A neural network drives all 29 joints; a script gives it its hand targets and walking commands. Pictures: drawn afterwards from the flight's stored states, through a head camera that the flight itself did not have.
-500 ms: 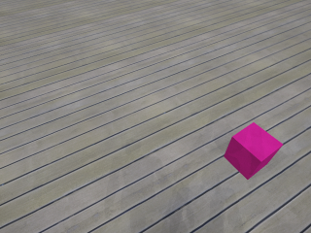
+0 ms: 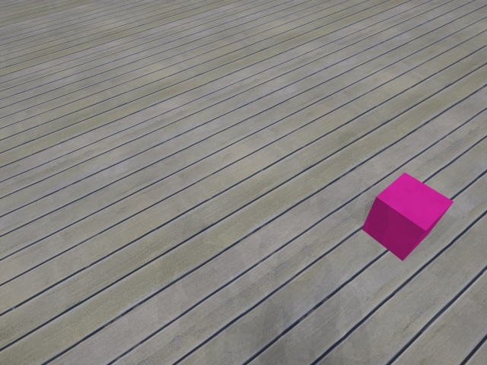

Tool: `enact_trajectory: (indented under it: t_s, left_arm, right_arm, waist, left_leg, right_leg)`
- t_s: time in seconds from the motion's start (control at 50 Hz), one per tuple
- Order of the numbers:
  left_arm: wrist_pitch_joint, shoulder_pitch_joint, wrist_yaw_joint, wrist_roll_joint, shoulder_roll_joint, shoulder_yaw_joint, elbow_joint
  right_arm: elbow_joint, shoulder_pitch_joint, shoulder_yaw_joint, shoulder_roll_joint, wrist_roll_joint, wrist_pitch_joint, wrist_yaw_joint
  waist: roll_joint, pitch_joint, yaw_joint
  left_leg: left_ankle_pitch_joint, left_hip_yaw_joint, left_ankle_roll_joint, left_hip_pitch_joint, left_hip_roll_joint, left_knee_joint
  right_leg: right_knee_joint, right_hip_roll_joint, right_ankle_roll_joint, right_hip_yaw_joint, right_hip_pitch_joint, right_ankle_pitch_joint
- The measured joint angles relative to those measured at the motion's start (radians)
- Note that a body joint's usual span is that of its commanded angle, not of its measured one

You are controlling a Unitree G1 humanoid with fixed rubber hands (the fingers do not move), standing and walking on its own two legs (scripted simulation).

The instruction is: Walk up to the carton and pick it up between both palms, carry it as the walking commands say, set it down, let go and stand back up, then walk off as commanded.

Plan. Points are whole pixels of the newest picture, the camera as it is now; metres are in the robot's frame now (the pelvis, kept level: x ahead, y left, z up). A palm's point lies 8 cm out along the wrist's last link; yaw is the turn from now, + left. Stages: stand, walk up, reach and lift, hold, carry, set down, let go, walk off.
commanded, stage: walk off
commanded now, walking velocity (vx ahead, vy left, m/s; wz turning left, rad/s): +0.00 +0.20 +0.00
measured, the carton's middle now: (403, 216) +0.79 -0.61 -0.64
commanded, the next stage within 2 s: none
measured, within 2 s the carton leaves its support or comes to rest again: neither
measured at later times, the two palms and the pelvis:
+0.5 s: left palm out of the picture -0.06 +0.42 -0.14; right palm out of the picture +0.08 -0.11 -0.12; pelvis -0.02 +0.14 +0.00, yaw +1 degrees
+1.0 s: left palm out of the picture -0.03 +0.51 -0.10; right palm out of the picture +0.00 +0.00 -0.14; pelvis -0.04 +0.25 +0.01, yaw +1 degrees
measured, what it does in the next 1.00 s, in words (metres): steps to the left: right foot, then left foot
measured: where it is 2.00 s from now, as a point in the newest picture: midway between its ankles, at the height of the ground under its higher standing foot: outside the picture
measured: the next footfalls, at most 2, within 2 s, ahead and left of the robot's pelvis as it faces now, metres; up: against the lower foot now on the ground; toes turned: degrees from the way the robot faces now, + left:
right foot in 0.04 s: +0.02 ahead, -0.08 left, +0.00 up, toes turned -9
left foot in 0.46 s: +0.03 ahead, +0.28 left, +0.00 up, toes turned +7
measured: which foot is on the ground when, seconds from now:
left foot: down 0.00-0.04, up 0.06-0.44, down 0.46-0.82, up 0.84-1.00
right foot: up 0.00-0.02, down 0.04-0.44, up 0.46-0.80, down 0.82-1.00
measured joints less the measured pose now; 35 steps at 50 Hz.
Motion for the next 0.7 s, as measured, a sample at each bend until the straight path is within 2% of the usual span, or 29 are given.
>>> enact_trajectory:
  t_s: [0.04,0.06,0.1,0.14,0.2,0.26,0.32,0.4,0.44,0.46,0.48,0.52,0.58,0.64,0.7]
  left_arm:
    - [-0.009,0.007,0.003,0.002,-0.018,-0.008,0.000]
    - [-0.014,0.013,0.003,0.007,-0.028,-0.009,0.001]
    - [-0.017,0.035,0.005,0.016,-0.029,-0.006,0.006]
    - [-0.021,0.065,0.004,0.018,-0.020,-0.001,0.020]
    - [-0.029,0.101,-0.002,0.017,0.000,0.007,0.038]
    - [-0.039,0.121,-0.008,0.023,0.016,0.016,0.043]
    - [-0.044,0.130,-0.013,0.032,0.032,0.029,0.042]
    - [-0.034,0.133,-0.022,0.037,0.060,0.050,0.041]
    - [-0.027,0.139,-0.024,0.032,0.078,0.057,0.038]
    - [-0.024,0.141,-0.026,0.034,0.091,0.060,0.036]
    - [-0.014,0.135,-0.025,0.031,0.103,0.063,0.034]
    - [0.007,0.121,-0.018,0.020,0.108,0.061,0.026]
    - [0.011,0.088,-0.022,0.016,0.101,0.059,0.010]
    - [0.008,0.063,-0.024,0.021,0.087,0.053,0.000]
    - [0.010,0.040,-0.021,0.016,0.061,0.038,-0.011]
  right_arm:
    - [0.008,0.015,-0.001,-0.005,0.008,0.005,0.002]
    - [0.013,0.021,-0.005,-0.009,0.015,0.006,0.004]
    - [0.015,0.028,-0.015,-0.010,0.003,0.016,0.013]
    - [0.010,0.020,-0.028,-0.019,-0.003,0.020,0.027]
    - [-0.005,0.002,-0.047,-0.039,-0.009,0.019,0.046]
    - [-0.019,-0.015,-0.059,-0.057,-0.001,0.028,0.058]
    - [-0.036,-0.039,-0.055,-0.061,0.005,0.040,0.068]
    - [-0.069,-0.081,-0.043,-0.052,0.012,0.041,0.077]
    - [-0.081,-0.093,-0.042,-0.052,0.008,0.029,0.076]
    - [-0.081,-0.097,-0.044,-0.049,0.004,0.018,0.074]
    - [-0.078,-0.101,-0.042,-0.039,0.003,0.010,0.072]
    - [-0.078,-0.097,-0.032,-0.028,0.001,-0.001,0.063]
    - [-0.078,-0.075,-0.019,-0.020,0.001,-0.002,0.043]
    - [-0.076,-0.058,-0.010,-0.015,0.003,-0.005,0.029]
    - [-0.069,-0.046,-0.003,-0.012,0.002,-0.007,0.016]
  waist:
    - [0.012,-0.007,0.007]
    - [0.029,-0.007,0.010]
    - [0.037,-0.008,0.018]
    - [0.037,-0.003,0.023]
    - [0.030,0.007,0.027]
    - [0.020,0.016,0.035]
    - [0.005,0.025,0.049]
    - [-0.019,0.032,0.072]
    - [-0.030,0.030,0.077]
    - [-0.043,0.033,0.075]
    - [-0.062,0.039,0.073]
    - [-0.066,0.037,0.062]
    - [-0.062,0.026,0.044]
    - [-0.054,0.010,0.027]
    - [-0.037,0.001,0.012]
  left_leg:
    - [-0.012,0.014,0.006,-0.010,-0.016,0.022]
    - [-0.050,0.007,-0.019,-0.027,-0.011,0.066]
    - [-0.163,-0.046,-0.076,-0.106,-0.012,0.272]
    - [-0.151,-0.118,-0.115,-0.178,-0.011,0.469]
    - [-0.083,-0.198,-0.167,-0.239,0.018,0.616]
    - [-0.055,-0.235,-0.209,-0.244,0.058,0.603]
    - [-0.065,-0.207,-0.229,-0.204,0.108,0.461]
    - [-0.095,-0.145,-0.214,-0.108,0.136,0.223]
    - [-0.033,-0.114,-0.189,-0.029,0.131,0.057]
    - [0.001,-0.104,-0.170,-0.010,0.123,0.017]
    - [0.003,-0.096,-0.151,-0.021,0.111,0.038]
    - [-0.008,-0.087,-0.122,-0.028,0.112,0.054]
    - [0.012,-0.075,-0.097,-0.007,0.103,0.006]
    - [0.027,-0.061,-0.072,0.005,0.081,-0.022]
    - [0.024,-0.046,-0.049,0.006,0.056,-0.020]
  right_leg:
    - [-0.171,-0.006,-0.012,-0.008,0.073,0.102]
    - [-0.190,-0.005,-0.017,-0.013,0.081,0.129]
    - [-0.197,-0.019,-0.015,-0.017,0.086,0.136]
    - [-0.241,-0.037,-0.002,-0.017,0.109,0.155]
    - [-0.300,-0.066,0.022,-0.013,0.132,0.195]
    - [-0.319,-0.100,0.047,-0.006,0.133,0.214]
    - [-0.319,-0.130,0.073,0.001,0.125,0.223]
    - [-0.303,-0.161,0.118,0.012,0.103,0.229]
    - [-0.266,-0.175,0.142,0.022,0.079,0.218]
    - [-0.208,-0.187,0.124,0.032,0.053,0.175]
    - [-0.115,-0.181,0.098,0.064,0.014,0.074]
    - [0.109,-0.115,0.052,0.122,-0.071,-0.055]
    - [0.317,-0.043,0.019,0.114,-0.148,-0.028]
    - [0.343,-0.019,0.020,0.050,-0.154,0.008]
    - [0.225,-0.004,0.012,0.004,-0.104,-0.009]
